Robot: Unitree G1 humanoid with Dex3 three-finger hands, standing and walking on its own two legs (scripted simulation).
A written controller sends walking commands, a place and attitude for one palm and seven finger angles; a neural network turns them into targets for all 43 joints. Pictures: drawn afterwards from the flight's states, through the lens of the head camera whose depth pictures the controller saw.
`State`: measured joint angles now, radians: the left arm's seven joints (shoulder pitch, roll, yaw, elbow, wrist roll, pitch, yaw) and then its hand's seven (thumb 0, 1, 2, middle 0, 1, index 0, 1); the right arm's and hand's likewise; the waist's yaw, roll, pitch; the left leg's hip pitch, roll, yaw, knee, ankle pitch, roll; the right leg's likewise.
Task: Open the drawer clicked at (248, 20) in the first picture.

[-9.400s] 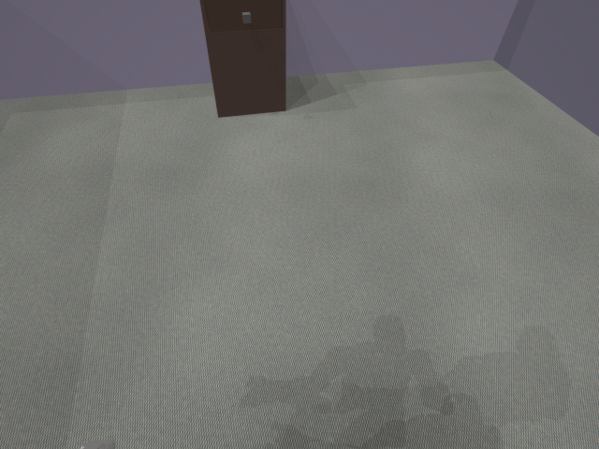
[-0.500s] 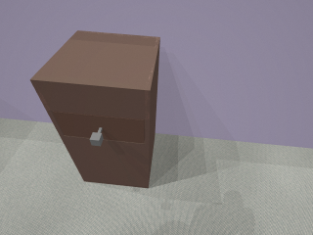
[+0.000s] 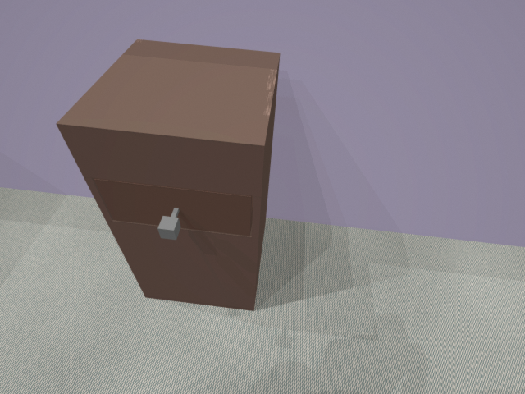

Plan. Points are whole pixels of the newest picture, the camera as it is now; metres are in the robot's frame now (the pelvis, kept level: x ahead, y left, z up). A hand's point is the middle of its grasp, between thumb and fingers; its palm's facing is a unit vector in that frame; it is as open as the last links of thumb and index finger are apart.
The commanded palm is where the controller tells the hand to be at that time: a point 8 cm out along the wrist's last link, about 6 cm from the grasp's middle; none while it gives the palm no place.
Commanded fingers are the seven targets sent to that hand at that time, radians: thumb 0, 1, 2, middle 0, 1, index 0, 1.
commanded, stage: shuffle to correct the standing spot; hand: left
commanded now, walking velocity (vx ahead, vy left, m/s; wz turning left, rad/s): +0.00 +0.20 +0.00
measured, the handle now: (172, 221) +0.53 +0.27 -0.17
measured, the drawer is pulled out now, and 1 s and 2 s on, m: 0.00 0.00 0.00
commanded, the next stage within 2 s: come to a stop and stand still in 0.30 s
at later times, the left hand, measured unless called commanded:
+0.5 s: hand out of the picture -0.02 +0.28 -0.16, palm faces +0.09 -0.96 -0.27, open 7.4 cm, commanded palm none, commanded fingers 0.00 0.90 0.90 -0.20 -0.30 -0.20 -0.30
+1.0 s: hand out of the picture +0.02 +0.26 -0.16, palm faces +0.03 -0.98 -0.20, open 7.3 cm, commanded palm none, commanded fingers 0.00 0.90 0.90 -0.20 -0.30 -0.20 -0.30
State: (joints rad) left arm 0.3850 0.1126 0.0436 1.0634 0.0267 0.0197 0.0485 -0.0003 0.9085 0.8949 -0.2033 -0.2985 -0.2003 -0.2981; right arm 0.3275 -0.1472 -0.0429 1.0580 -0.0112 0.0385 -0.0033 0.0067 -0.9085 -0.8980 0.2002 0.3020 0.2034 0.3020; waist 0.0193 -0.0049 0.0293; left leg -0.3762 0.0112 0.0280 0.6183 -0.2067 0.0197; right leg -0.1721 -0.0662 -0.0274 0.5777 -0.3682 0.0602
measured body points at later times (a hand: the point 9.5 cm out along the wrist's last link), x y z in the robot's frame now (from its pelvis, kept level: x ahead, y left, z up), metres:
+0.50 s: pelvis +0.00 +0.08 +0.01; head +0.03 +0.08 +0.46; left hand -0.02 +0.33 -0.14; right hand +0.08 -0.15 -0.14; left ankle +0.03 +0.23 -0.71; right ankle -0.05 -0.08 -0.73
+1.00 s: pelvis +0.01 +0.09 +0.01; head +0.00 +0.08 +0.46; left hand +0.02 +0.31 -0.14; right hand -0.01 -0.14 -0.15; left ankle +0.01 +0.22 -0.72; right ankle -0.03 +0.02 -0.73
